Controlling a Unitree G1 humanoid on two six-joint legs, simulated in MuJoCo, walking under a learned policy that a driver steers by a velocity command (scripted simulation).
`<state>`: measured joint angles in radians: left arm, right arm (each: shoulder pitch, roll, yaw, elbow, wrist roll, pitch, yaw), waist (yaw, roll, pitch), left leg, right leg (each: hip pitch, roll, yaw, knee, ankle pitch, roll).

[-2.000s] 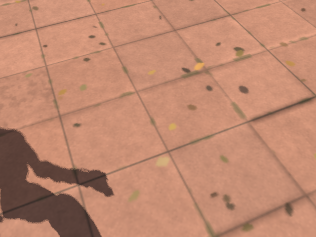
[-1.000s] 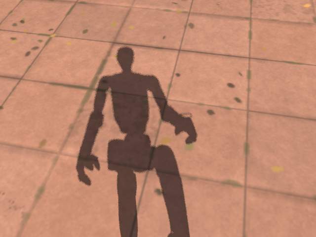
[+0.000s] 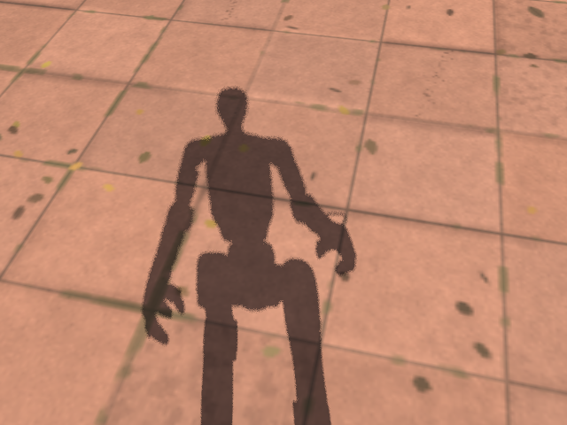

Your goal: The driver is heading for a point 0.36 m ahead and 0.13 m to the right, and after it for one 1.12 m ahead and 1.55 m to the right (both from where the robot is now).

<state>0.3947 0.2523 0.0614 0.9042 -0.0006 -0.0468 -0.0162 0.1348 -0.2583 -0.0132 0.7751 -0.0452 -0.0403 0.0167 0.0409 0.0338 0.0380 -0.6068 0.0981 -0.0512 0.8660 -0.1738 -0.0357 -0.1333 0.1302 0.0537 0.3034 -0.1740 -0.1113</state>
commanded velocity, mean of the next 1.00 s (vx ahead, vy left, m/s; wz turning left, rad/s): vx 0.28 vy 0.00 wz -0.57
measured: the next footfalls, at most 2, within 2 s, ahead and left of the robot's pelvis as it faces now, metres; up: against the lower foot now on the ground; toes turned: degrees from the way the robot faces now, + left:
left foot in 0.22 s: +0.29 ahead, +0.13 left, +0.00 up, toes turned -9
right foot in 0.68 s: +0.41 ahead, -0.12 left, +0.00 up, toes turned -26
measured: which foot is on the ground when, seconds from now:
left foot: up 0.00-0.20, down 0.22-0.68, up 0.70-1.00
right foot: down 0.00-0.22, up 0.24-0.66, down 0.68-1.00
